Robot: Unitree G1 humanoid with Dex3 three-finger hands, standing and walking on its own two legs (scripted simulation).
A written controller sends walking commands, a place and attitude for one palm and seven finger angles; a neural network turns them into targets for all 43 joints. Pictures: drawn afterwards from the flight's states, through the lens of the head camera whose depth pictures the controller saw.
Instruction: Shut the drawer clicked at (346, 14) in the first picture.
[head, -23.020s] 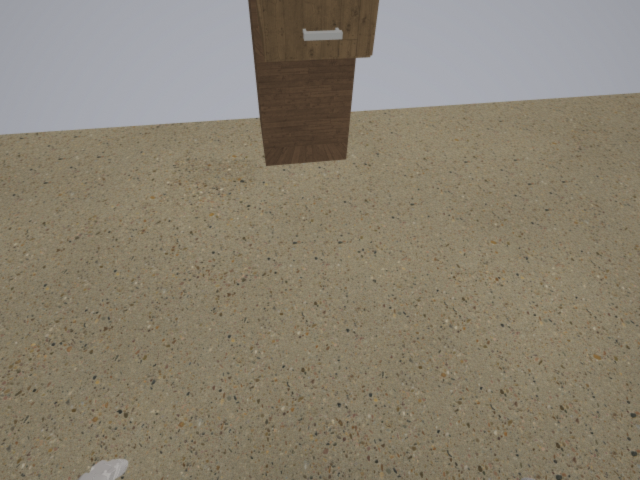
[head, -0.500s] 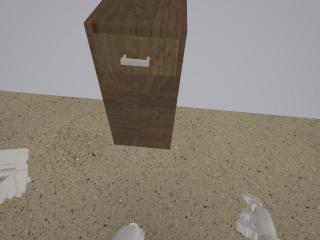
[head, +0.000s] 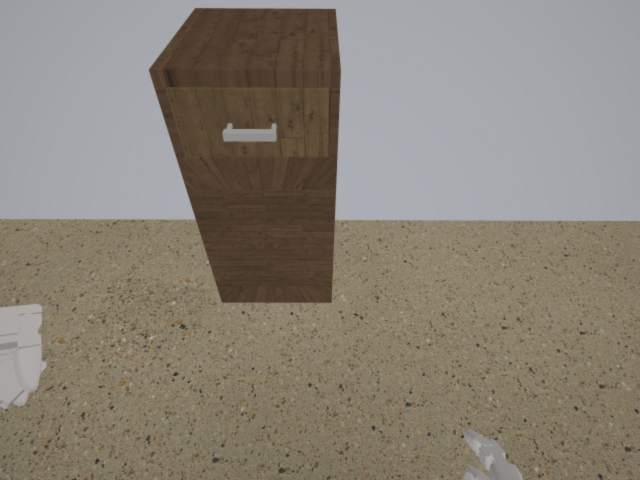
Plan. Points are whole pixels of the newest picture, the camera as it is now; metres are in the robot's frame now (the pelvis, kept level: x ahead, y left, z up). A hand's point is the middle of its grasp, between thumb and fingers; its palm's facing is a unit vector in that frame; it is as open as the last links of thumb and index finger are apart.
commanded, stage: stop stepping back and stand still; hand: left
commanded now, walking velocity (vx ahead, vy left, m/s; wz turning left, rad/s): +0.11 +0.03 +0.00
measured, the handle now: (251, 131) +0.87 +0.19 -0.01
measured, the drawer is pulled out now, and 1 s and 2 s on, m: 0.00 0.00 0.00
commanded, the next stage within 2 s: let the arm hang, fingers relaxed in 1.22 s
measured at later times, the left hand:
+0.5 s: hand (61, 346) +0.21 +0.25 +0.15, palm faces +0.38 -0.77 -0.51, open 3.2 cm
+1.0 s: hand (38, 331) +0.23 +0.28 +0.15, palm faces +0.32 -0.83 -0.46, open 3.2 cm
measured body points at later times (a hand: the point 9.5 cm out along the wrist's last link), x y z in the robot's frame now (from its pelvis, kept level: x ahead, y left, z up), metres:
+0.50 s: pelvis +0.03 +0.00 +0.00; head +0.04 -0.01 +0.45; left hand +0.18 +0.29 +0.18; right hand +0.19 -0.22 -0.10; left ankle +0.01 +0.13 -0.72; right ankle +0.04 -0.06 -0.73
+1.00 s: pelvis +0.04 +0.04 +0.01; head +0.06 +0.05 +0.46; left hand +0.20 +0.32 +0.18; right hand +0.21 -0.19 -0.07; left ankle +0.03 +0.13 -0.73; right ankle +0.04 -0.06 -0.73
